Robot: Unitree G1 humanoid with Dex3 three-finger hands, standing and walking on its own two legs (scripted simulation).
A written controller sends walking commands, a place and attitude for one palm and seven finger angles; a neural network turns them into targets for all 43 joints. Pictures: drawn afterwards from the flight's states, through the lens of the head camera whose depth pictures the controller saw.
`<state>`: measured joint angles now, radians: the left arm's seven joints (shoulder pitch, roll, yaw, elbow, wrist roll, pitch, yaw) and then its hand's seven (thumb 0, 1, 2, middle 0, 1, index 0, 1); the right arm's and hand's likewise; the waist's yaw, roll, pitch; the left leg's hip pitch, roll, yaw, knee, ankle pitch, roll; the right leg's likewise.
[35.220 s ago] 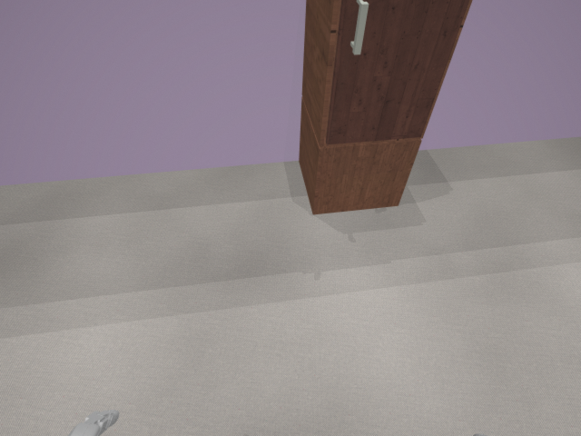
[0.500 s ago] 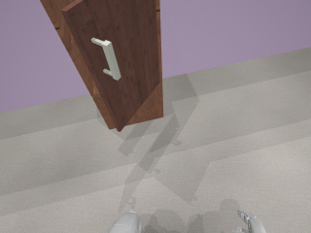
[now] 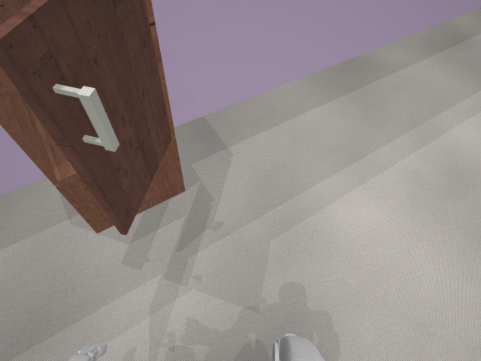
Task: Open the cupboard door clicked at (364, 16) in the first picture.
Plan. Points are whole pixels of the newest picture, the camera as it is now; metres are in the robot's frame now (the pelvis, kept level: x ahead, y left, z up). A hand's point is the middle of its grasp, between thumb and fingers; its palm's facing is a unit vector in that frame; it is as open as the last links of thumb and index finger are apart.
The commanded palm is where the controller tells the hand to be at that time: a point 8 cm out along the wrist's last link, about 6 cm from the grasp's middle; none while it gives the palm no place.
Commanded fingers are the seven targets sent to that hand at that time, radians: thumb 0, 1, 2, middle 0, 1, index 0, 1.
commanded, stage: walk to a spot facing it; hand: left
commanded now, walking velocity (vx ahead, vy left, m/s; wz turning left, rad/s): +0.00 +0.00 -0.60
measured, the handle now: (89, 119) +0.46 +0.31 +0.08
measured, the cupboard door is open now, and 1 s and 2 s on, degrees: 45 45 45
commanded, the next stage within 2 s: turn to face it in 1.94 s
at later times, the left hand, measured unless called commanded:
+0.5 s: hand (185, 327) +0.18 +0.12 -0.17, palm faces -0.30 -0.93 -0.21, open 7.4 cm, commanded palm none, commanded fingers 0.00 0.90 0.90 -0.20 -0.30 -0.20 -0.30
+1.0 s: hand (278, 230) +0.41 -0.07 -0.18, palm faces -0.64 -0.75 -0.17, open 7.4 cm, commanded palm none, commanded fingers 0.00 0.90 0.90 -0.20 -0.30 -0.20 -0.30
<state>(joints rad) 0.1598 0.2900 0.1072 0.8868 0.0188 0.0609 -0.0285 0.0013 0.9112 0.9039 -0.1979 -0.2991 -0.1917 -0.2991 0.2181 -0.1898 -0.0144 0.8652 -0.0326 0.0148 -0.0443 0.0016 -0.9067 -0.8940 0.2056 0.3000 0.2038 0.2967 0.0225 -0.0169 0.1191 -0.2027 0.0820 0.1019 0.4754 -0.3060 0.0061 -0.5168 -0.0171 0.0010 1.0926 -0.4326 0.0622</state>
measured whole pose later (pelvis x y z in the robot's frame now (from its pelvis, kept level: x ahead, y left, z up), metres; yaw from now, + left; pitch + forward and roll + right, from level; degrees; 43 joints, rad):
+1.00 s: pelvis +0.18 -0.13 -0.03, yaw -37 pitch +2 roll -1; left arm 0.06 0.21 0.07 0.90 0.02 0.02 -0.07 0.00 0.91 0.90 -0.20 -0.30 -0.19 -0.30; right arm 0.50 -0.17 -0.01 1.02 -0.04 -0.03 -0.03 0.00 -0.91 -0.89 0.20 0.30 0.20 0.30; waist -0.05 0.01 0.12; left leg 0.08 0.16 0.32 0.49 -0.51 -0.09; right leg -0.51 0.00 -0.15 0.69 -0.27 -0.07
